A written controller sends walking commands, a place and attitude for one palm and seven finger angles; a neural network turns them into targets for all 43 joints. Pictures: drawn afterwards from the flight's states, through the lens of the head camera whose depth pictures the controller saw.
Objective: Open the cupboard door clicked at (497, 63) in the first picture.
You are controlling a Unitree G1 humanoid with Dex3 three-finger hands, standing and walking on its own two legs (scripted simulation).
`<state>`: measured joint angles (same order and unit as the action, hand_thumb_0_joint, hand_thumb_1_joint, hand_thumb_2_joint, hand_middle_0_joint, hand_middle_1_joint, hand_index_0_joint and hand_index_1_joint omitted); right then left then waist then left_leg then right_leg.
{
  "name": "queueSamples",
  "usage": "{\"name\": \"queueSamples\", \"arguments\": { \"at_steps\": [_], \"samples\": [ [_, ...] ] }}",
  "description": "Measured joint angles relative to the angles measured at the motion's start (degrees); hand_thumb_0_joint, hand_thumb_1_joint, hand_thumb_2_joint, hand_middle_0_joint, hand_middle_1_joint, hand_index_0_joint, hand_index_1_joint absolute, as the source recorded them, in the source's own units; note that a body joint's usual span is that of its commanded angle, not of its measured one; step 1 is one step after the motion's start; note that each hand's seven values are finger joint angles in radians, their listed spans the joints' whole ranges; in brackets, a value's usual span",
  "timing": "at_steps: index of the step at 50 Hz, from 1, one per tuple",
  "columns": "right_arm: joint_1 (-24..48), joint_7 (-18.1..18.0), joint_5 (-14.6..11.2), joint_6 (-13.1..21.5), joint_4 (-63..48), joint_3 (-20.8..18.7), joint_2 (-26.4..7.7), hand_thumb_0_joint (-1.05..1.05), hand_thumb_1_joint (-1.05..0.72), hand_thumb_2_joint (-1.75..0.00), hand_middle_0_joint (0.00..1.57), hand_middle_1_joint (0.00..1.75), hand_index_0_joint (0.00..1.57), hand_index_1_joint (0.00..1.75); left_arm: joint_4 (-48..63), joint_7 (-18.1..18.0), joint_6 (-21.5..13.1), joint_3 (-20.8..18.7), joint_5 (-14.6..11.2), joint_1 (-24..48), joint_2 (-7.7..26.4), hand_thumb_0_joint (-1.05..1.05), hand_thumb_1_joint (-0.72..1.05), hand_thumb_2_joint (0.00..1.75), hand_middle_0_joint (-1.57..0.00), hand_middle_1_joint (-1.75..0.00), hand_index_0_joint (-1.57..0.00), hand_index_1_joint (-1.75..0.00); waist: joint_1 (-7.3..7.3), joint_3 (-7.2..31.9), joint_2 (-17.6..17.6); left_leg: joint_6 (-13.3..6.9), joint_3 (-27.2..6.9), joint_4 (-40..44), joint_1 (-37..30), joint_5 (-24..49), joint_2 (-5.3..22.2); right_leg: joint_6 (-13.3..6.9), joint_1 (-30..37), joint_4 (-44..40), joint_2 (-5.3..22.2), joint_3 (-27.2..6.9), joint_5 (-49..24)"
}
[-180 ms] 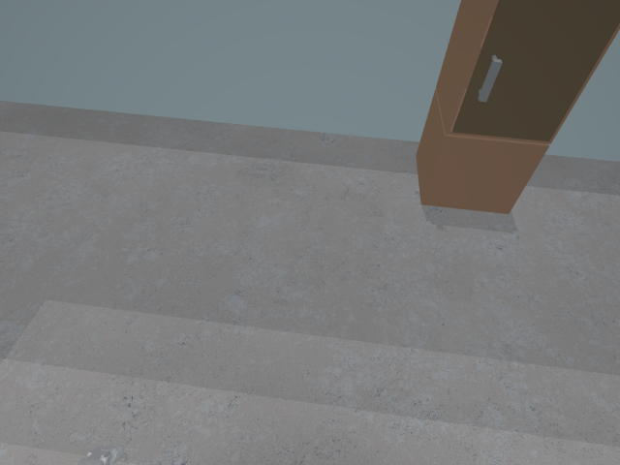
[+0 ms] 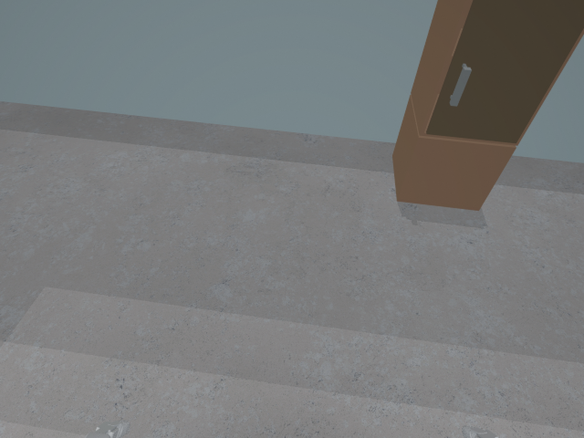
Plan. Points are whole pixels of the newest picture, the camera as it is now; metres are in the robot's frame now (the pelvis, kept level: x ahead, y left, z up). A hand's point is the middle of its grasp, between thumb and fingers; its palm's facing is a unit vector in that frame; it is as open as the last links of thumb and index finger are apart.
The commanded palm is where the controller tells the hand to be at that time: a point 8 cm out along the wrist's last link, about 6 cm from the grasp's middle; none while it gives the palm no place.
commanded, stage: stand and wait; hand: left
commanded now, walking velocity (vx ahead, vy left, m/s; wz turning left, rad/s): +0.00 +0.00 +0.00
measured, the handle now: (459, 84) +1.34 -0.55 -0.11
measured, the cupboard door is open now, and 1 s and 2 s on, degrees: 0 0 0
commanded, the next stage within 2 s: look at it before walking up in 0.64 s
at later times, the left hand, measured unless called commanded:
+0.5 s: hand out of the picture +0.05 +0.24 -0.15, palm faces -0.02 -0.94 -0.34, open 7.4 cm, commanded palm none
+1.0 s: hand out of the picture +0.06 +0.23 -0.15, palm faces -0.03 -0.94 -0.33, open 7.4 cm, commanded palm none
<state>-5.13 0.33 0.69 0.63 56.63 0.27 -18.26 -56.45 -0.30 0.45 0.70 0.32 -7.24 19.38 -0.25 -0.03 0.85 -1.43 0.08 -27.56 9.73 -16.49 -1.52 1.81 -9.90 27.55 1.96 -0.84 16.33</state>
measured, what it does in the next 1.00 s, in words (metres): stands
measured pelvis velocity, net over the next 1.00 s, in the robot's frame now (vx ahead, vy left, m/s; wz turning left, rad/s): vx -0.02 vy -0.02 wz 0.00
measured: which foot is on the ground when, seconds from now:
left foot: down 0.00-1.00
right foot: down 0.00-1.00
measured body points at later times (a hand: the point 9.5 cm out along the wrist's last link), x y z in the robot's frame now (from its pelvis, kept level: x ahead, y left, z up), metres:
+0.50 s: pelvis -0.02 -0.01 +0.01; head -0.01 -0.01 +0.46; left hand +0.05 +0.29 -0.13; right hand +0.06 -0.31 -0.12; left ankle -0.02 +0.10 -0.74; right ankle -0.02 -0.14 -0.74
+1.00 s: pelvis -0.02 -0.02 +0.01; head -0.02 -0.01 +0.46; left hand +0.06 +0.28 -0.13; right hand +0.05 -0.31 -0.12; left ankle -0.02 +0.10 -0.74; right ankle -0.02 -0.14 -0.74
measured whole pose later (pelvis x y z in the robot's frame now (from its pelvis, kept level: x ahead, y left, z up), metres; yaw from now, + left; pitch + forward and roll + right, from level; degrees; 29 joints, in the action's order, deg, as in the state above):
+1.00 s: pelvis -0.02 -0.02 +0.01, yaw +0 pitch -2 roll +0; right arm -6.9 0.5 0.2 0.6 63.9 0.1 -19.3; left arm -62.0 0.0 -0.1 0.4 0.4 -7.9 19.5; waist 0.1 -1.6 0.5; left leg 0.1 -0.2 -21.7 8.5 -11.6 -0.1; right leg 0.5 -9.1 22.2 0.6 -0.6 11.6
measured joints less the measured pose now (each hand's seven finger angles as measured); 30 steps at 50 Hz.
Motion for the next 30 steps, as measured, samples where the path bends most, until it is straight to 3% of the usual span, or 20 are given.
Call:
{"name": "queueSamples", "arguments": {
  "at_steps": [30],
  "samples": [
    [-2.36,0.07,-0.44,-0.34,6.86,-0.28,-1.11,0.01,-0.90,-0.89,0.21,0.30,0.20,0.30,-5.34,0.20,-0.34,-0.39,-0.02,-1.09,0.56,0.01,0.91,0.89,-0.20,-0.30,-0.20,-0.30,0.40,-1.53,-0.35,1.11,-0.25,4.69,-1.33,4.08,1.09,-0.96,1.20,-4.50,-1.05,0.27,-4.04]
  ]
}}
